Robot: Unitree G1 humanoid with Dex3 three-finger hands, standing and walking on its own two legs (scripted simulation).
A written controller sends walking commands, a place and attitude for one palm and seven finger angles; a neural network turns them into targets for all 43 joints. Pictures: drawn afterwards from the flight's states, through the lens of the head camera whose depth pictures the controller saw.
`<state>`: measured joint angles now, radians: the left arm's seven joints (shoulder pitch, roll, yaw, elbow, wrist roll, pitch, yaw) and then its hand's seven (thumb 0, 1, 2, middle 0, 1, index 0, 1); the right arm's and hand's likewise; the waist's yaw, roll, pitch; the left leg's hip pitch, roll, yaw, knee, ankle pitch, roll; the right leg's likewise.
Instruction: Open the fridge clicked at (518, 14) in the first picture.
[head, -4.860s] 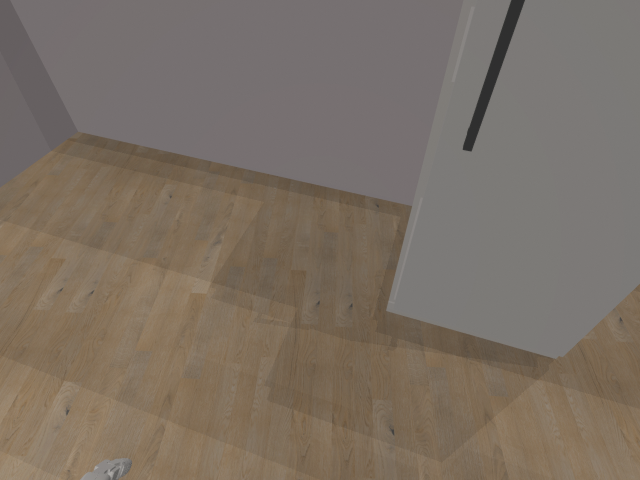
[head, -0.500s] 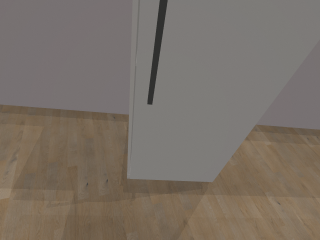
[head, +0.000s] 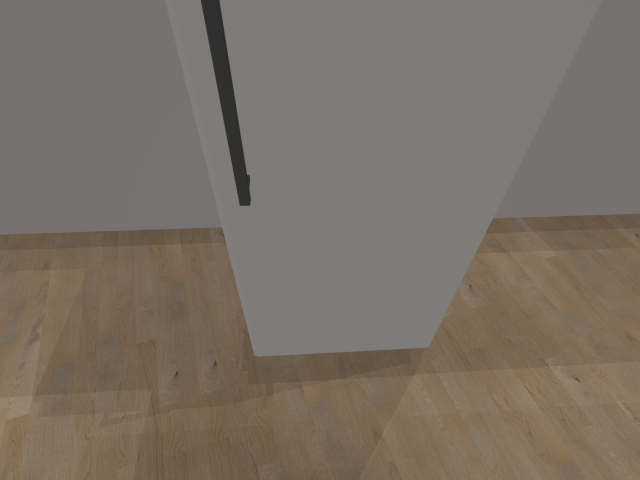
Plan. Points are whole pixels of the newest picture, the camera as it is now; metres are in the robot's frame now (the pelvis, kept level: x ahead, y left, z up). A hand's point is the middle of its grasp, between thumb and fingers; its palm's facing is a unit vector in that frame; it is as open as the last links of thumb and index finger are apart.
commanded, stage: come to a stop and stand still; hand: left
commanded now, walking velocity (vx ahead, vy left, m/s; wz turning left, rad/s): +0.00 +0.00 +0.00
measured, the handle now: (223, 60) +0.56 +0.13 +0.26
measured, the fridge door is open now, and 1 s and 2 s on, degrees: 0 0 0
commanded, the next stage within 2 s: look again from close up in 1.40 s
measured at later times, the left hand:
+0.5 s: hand out of the picture -0.04 +0.18 -0.17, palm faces +0.12 -0.97 -0.23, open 7.3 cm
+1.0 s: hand out of the picture +0.04 +0.18 -0.17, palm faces +0.02 -0.97 -0.22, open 7.3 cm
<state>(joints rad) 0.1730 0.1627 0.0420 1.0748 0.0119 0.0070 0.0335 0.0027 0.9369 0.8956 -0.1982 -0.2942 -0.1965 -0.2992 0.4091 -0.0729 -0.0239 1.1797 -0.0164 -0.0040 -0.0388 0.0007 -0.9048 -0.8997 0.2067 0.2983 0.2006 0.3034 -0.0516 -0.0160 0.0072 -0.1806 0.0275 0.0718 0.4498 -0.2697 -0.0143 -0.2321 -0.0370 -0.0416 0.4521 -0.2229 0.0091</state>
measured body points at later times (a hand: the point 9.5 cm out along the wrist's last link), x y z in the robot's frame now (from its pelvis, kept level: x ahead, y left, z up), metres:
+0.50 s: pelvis -0.01 +0.00 +0.00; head +0.02 +0.00 +0.45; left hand -0.05 +0.23 -0.16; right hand +0.09 -0.25 -0.14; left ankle -0.02 +0.13 -0.72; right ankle +0.01 -0.12 -0.74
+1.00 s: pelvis +0.00 +0.00 +0.00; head +0.03 -0.02 +0.45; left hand +0.04 +0.23 -0.15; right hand -0.03 -0.23 -0.17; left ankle -0.01 +0.13 -0.74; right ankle -0.01 -0.11 -0.74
